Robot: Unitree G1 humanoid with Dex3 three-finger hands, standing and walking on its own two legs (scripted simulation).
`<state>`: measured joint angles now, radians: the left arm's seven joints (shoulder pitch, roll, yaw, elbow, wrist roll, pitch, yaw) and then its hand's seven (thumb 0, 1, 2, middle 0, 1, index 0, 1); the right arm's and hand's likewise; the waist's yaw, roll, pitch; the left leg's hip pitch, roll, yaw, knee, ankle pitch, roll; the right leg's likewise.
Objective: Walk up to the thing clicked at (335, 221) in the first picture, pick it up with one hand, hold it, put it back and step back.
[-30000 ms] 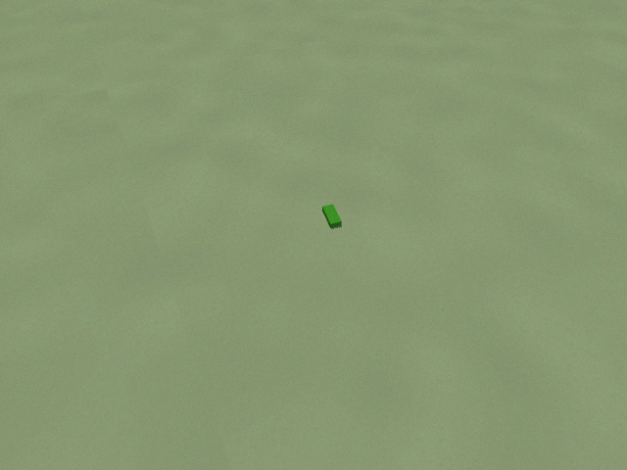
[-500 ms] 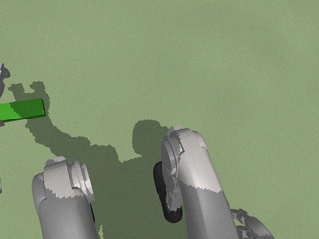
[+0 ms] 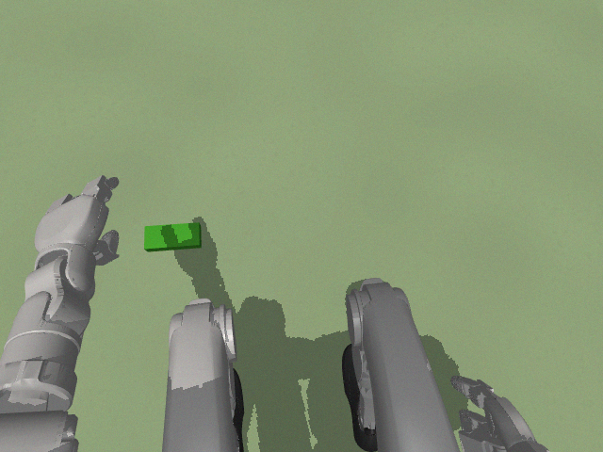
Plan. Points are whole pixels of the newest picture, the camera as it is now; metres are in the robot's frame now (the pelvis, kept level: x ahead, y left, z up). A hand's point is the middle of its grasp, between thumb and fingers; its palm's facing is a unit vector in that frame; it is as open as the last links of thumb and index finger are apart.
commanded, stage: home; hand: left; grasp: from above
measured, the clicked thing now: (173, 237) +0.49 +0.24 -0.41
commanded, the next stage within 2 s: none
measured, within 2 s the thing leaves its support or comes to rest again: neither
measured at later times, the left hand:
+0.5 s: hand (71, 346) +0.26 +0.20 +0.09, palm faces -0.01 -0.93 -0.38, open 7.4 cm
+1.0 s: hand out of the picture +0.23 +0.19 +0.25, palm faces +0.15 -0.97 -0.21, open 7.4 cm
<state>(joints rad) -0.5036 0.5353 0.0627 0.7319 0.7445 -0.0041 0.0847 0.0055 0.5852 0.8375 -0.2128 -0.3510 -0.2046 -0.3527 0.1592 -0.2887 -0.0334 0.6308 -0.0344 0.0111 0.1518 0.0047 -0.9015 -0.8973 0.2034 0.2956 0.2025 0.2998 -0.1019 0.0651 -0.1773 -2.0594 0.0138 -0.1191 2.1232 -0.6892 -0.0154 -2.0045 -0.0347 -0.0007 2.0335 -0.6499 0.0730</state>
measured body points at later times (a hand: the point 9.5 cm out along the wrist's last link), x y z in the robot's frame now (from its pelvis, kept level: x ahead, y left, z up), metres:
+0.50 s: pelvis +0.02 -0.01 +0.17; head +0.14 +0.01 +0.61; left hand +0.26 +0.25 +0.11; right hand +0.24 -0.23 +0.09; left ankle +0.07 +0.13 -0.39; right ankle +0.10 -0.16 -0.39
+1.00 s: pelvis +0.08 -0.01 +0.29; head +0.09 +0.00 +0.74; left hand +0.22 +0.24 +0.27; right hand +0.26 -0.24 +0.23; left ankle +0.07 +0.13 -0.39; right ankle +0.10 -0.16 -0.39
